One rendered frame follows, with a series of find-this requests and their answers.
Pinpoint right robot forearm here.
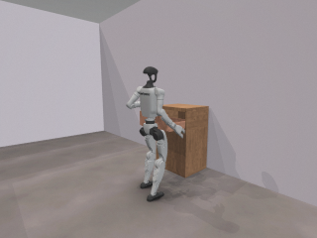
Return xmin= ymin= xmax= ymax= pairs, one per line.
xmin=160 ymin=109 xmax=177 ymax=130

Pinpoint robot right shin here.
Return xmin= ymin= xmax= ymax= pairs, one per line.
xmin=151 ymin=161 xmax=166 ymax=195

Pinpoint right robot hand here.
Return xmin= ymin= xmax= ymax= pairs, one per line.
xmin=173 ymin=125 xmax=185 ymax=138

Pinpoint left robot forearm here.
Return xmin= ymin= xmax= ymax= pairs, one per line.
xmin=134 ymin=101 xmax=141 ymax=108

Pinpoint cabinet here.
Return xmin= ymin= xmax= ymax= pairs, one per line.
xmin=156 ymin=103 xmax=209 ymax=178

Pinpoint drawer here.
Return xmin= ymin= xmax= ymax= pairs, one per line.
xmin=140 ymin=110 xmax=185 ymax=132

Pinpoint left robot upper arm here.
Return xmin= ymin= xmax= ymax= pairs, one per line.
xmin=126 ymin=86 xmax=142 ymax=109

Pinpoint robot right foot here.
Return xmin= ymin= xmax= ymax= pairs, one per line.
xmin=147 ymin=191 xmax=164 ymax=202

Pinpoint right robot upper arm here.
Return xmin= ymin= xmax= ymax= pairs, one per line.
xmin=155 ymin=88 xmax=165 ymax=116

